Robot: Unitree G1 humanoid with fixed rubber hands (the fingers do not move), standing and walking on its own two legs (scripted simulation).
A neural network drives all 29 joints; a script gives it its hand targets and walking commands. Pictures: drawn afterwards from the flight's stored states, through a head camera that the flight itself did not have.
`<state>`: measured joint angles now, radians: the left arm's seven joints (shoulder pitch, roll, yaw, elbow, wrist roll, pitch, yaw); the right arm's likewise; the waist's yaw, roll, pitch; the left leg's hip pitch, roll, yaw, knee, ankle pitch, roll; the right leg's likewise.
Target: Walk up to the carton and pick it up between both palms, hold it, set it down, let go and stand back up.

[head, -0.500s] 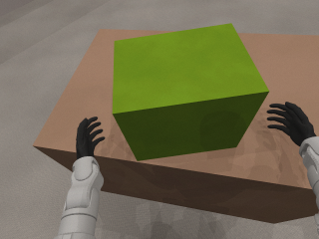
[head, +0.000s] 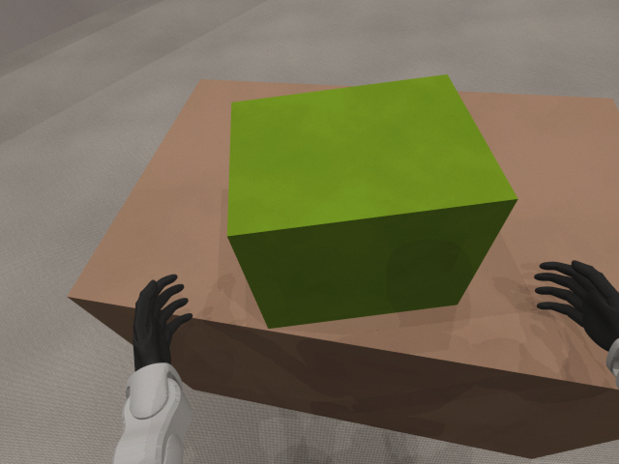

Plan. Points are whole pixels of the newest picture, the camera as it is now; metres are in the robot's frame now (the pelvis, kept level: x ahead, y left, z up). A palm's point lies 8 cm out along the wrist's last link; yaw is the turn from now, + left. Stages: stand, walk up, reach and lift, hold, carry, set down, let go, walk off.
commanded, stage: set down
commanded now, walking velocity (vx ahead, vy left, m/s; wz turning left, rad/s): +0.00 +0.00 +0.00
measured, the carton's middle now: (351, 210) +0.47 +0.00 +0.03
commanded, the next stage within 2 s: none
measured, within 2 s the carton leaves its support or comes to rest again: neither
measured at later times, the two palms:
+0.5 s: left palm (151, 391) +0.19 +0.21 +0.04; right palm out of the picture +0.28 -0.34 -0.01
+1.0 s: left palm (153, 414) +0.17 +0.20 +0.02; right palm out of the picture +0.23 -0.35 -0.02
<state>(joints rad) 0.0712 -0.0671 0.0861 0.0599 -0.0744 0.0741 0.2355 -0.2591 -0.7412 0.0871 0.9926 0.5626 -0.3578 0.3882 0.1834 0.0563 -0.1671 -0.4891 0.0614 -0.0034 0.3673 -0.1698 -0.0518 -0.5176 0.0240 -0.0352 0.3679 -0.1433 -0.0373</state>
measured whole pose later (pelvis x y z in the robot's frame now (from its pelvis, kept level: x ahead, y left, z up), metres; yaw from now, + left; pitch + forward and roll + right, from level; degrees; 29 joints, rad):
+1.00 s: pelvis +0.01 +0.00 +0.00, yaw +0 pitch +13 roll +0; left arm 0.42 -0.08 0.02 -0.11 -0.07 0.04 0.25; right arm 0.15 -0.74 0.05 0.84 0.57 -0.40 0.43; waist 0.13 0.02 -0.17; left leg -0.41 0.06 0.00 0.39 -0.21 -0.05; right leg -0.45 0.02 -0.03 0.41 -0.19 -0.04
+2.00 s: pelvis +0.02 +0.01 +0.00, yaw +0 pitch +8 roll +0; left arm 0.44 0.06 0.02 0.07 -0.05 0.09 0.12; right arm 0.16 -0.57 0.04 0.84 0.40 -0.36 0.26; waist 0.11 -0.03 -0.12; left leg -0.29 0.06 0.00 0.39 -0.24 -0.05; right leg -0.32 0.02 -0.03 0.39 -0.21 -0.04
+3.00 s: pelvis +0.02 +0.01 +0.00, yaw +0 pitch +5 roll -1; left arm 0.34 0.21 0.02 0.22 -0.05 0.17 0.02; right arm 0.21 -0.23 0.02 0.84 0.08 -0.28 0.05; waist 0.10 -0.04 -0.02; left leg -0.22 0.06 0.00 0.39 -0.25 -0.04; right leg -0.23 0.02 -0.02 0.34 -0.19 -0.02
